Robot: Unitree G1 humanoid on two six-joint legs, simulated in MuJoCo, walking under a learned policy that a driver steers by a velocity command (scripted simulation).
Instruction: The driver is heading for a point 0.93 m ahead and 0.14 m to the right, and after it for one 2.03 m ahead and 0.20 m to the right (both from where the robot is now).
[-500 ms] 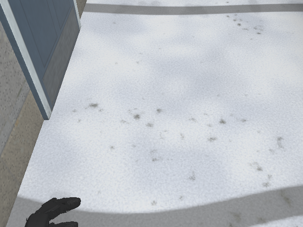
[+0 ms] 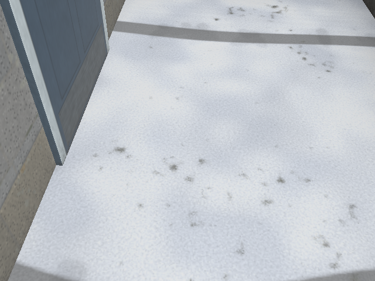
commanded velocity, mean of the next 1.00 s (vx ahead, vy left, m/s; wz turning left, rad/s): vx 0.48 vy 0.00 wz -0.11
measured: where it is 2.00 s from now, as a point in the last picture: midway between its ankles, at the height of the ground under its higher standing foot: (234, 212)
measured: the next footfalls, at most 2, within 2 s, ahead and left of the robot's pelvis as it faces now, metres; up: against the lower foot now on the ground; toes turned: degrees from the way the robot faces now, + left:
right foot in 0.38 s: +0.30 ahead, -0.20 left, +0.00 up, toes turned -17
left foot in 0.94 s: +0.67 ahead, -0.09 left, +0.00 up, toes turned -7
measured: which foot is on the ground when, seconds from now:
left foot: down 0.00-0.36, up 0.38-0.92, down 0.94-1.00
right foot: up 0.00-0.36, down 0.38-0.92, up 0.94-1.00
